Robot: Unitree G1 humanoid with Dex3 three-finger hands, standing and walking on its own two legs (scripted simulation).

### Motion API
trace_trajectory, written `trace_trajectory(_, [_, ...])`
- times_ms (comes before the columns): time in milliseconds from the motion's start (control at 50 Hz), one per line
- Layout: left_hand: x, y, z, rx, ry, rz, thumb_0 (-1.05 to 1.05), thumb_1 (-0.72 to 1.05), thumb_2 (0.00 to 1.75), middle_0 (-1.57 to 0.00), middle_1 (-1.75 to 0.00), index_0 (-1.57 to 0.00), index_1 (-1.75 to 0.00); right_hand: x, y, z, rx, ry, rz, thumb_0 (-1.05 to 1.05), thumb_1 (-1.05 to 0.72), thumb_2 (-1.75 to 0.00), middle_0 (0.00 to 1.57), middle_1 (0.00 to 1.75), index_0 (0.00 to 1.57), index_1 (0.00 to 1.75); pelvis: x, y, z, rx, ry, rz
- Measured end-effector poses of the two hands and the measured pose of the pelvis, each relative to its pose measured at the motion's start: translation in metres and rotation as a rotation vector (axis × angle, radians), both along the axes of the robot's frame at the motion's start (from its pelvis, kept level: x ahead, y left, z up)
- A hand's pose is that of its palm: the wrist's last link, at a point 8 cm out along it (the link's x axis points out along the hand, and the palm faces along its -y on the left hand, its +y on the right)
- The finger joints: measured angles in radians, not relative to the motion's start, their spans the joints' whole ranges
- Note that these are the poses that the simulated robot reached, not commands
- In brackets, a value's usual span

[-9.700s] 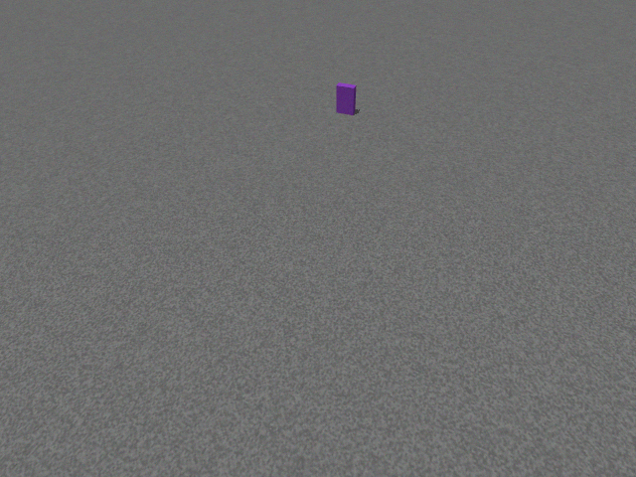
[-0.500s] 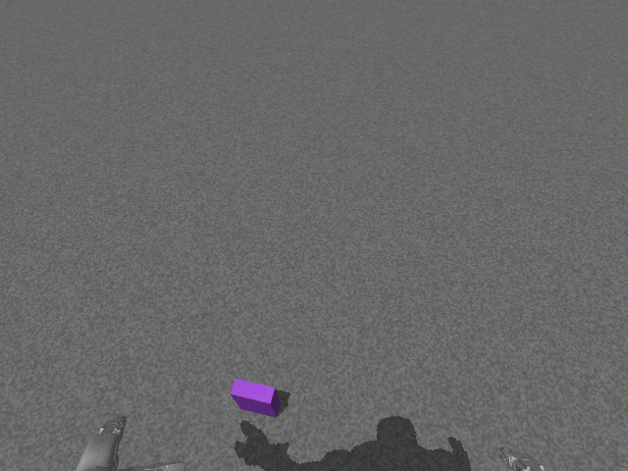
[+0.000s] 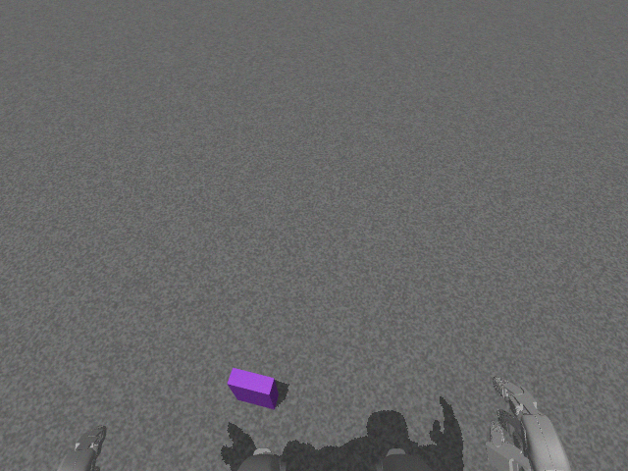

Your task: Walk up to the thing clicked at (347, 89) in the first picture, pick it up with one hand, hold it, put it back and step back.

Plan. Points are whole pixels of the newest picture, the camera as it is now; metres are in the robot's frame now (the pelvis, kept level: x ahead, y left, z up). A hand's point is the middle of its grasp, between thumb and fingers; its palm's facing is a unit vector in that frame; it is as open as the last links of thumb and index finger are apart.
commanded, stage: go down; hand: left
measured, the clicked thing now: (254, 389) +0.38 +0.17 -0.62
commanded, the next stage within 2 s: none
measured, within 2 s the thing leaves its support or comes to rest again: neither
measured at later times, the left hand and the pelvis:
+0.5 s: hand (122, 461) +0.18 +0.29 -0.16, palm faces +0.11 -0.96 -0.27, open 17.3 cm; pelvis -0.02 +0.00 -0.05, yaw +0 degrees
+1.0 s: hand (123, 406) +0.27 +0.35 -0.24, palm faces +0.10 -0.98 -0.16, open 17.5 cm; pelvis -0.07 +0.00 -0.19, yaw -2 degrees
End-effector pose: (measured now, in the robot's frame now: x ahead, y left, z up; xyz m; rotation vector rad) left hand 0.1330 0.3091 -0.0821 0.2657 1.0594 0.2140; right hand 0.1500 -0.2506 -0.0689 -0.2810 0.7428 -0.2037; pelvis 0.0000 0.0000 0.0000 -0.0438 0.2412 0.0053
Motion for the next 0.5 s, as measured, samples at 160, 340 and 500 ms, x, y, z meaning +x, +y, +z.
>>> trace_trajectory(160, [0.000,0.003,-0.004,-0.005,-0.012,-0.001,0.00,-0.56,0.05,-0.08,-0.05,-0.07,-0.07,0.002,0.008,-0.009,-0.003,-0.020,0.003,0.01,-0.85,-0.88,0.21,0.30,0.21,0.30,0.000,0.002,-0.011,-0.010,0.028,0.003])
trace_trajectory(340, [0.000,0.008,-0.012,-0.004,-0.037,0.004,-0.01,-0.55,0.05,-0.08,-0.05,-0.07,-0.06,-0.009,0.010,-0.021,-0.012,-0.003,-0.003,0.01,-0.86,-0.89,0.21,0.30,0.21,0.30,-0.004,0.004,-0.022,-0.014,0.053,0.003])
trace_trajectory(500, [0.027,0.030,-0.046,-0.034,-0.171,0.014,-0.01,-0.52,0.05,-0.08,-0.04,-0.07,-0.05,-0.019,-0.001,-0.052,-0.045,0.015,0.046,0.01,-0.90,-0.89,0.21,0.30,0.21,0.30,-0.021,0.001,-0.053,-0.010,0.123,-0.003])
